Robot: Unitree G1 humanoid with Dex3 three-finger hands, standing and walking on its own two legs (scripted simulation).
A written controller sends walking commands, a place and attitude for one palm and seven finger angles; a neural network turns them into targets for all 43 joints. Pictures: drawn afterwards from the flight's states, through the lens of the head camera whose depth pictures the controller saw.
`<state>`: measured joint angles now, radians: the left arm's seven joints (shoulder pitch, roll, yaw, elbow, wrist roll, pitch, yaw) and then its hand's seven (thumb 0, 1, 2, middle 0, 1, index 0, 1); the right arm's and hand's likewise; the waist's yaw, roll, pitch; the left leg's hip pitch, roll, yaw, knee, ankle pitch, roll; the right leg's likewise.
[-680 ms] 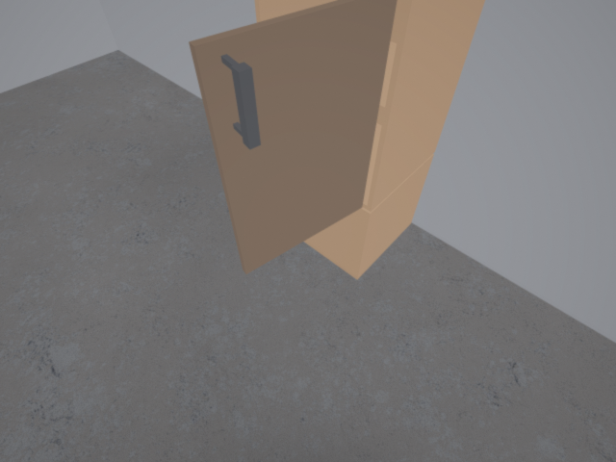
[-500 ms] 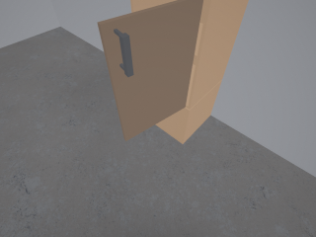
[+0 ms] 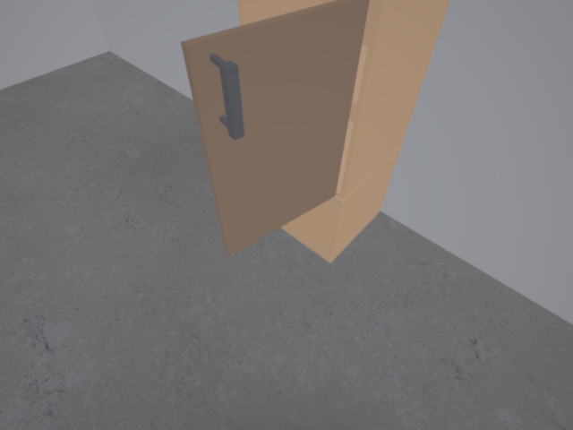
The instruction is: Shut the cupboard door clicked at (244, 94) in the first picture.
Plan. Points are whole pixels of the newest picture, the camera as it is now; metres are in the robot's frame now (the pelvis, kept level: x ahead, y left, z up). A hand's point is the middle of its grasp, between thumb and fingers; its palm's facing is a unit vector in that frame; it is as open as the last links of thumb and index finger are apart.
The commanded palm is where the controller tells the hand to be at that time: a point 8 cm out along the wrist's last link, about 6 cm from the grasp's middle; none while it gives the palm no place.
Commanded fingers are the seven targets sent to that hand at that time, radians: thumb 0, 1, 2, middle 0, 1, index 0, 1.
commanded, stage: look at it before walking up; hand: left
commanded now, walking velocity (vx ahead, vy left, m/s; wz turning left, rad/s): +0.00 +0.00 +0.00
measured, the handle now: (226, 97) +0.61 +0.14 +0.14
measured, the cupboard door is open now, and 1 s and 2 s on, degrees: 78 78 78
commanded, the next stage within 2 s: walk to a spot facing it in 0.16 s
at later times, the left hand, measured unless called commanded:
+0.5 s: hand out of the picture +0.06 +0.23 -0.17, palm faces -0.08 -0.95 -0.31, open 7.4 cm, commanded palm none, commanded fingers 0.00 0.90 0.90 -0.20 -0.30 -0.20 -0.30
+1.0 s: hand out of the picture +0.06 +0.16 -0.18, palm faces -0.29 -0.93 -0.24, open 7.4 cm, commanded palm none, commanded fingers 0.00 0.90 0.90 -0.20 -0.30 -0.20 -0.30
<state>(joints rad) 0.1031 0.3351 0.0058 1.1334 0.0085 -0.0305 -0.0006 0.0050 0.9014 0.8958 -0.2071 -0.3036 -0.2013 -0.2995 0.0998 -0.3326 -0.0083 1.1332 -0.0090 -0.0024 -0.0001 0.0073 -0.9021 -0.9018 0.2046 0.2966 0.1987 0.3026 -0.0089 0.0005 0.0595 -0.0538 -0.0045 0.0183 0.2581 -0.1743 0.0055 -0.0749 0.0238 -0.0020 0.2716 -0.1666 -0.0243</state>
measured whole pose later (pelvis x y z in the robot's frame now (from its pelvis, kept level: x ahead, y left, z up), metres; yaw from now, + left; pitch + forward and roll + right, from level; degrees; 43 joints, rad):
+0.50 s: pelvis -0.01 +0.00 -0.01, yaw -5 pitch -1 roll +1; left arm 0.15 0.30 0.03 1.08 0.01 0.03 0.00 0.00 0.90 0.90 -0.20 -0.30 -0.20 -0.30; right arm 0.11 -0.27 -0.03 1.06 -0.01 0.02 -0.02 0.01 -0.90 -0.90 0.20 0.30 0.20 0.30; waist 0.01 -0.01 0.08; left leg -0.13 0.01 0.10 0.39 -0.24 0.01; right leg -0.20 0.04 0.08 0.45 -0.22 -0.02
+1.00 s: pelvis -0.03 -0.02 -0.01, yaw -21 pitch +2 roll +3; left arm 0.24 0.20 0.08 0.96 0.03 0.04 0.00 0.00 0.90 0.90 -0.21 -0.30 -0.20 -0.30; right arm 0.06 -0.21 -0.06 0.94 0.01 0.04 -0.03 0.01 -0.91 -0.90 0.20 0.30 0.20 0.30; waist 0.04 -0.05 0.14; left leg -0.37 0.01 -0.01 0.83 -0.46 -0.05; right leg -0.31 0.08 0.19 0.46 -0.17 -0.04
